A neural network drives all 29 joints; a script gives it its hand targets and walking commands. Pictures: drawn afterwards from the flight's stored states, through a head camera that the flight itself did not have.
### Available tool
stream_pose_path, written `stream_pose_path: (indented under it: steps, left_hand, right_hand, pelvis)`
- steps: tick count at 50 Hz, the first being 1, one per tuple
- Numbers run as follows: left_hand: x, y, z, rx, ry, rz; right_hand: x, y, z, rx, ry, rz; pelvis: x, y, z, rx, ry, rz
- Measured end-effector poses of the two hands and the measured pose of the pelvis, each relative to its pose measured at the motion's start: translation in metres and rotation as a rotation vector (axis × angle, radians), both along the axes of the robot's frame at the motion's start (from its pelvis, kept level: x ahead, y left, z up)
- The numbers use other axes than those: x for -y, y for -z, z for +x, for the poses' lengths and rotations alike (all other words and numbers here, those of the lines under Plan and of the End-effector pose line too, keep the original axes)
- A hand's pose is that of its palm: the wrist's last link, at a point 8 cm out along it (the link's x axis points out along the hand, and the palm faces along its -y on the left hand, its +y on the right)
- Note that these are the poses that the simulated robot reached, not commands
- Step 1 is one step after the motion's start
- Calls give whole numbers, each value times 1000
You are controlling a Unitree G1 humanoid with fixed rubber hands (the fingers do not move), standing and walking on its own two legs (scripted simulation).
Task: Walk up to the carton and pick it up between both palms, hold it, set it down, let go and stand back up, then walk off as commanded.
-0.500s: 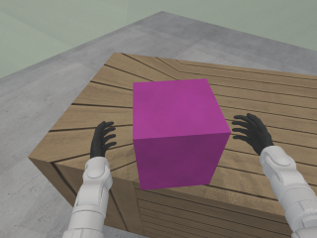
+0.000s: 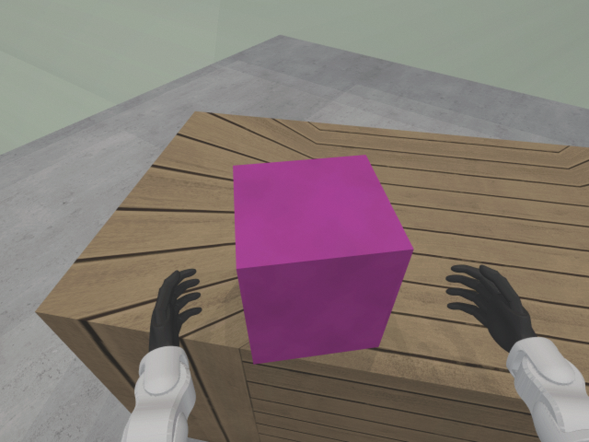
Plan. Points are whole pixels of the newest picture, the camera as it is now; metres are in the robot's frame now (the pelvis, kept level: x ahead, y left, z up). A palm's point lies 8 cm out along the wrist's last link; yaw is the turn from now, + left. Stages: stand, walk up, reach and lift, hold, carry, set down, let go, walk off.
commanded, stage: set down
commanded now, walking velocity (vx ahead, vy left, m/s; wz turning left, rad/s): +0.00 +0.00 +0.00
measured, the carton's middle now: (309, 260) +0.40 +0.05 +0.03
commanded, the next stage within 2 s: none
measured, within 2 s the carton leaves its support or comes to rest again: neither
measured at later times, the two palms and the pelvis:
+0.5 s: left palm (168, 369) +0.20 +0.21 +0.04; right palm (539, 391) +0.22 -0.24 +0.04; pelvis -0.01 +0.01 +0.00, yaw -2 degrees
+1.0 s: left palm (164, 387) +0.19 +0.22 +0.00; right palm (528, 415) +0.20 -0.23 +0.01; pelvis +0.01 +0.01 +0.00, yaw -2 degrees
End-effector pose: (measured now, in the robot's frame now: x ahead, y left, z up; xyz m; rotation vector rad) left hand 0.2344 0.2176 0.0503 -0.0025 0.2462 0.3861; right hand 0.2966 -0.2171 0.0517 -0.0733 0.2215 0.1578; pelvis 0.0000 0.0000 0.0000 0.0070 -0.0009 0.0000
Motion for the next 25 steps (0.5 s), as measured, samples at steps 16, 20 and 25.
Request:
stream_pose_path:
  steps: [16, 20, 25]
  left_hand:
    - [8, 6, -31, -20, 13, 9]
    - [9, 9, -33, -28, 18, 12]
    - [12, 12, -36, -42, 33, 13]
  right_hand:
    - [17, 9, -58, -29, 36, -7]
    - [18, 11, -67, -36, 41, -7]
    - [18, 13, -76, -48, 46, -7]
  pelvis:
    - [-2, 0, -5, 29, 15, 4]
    - [-4, 0, -6, 33, 24, 5]
    - [-6, 0, -5, 42, 30, 5]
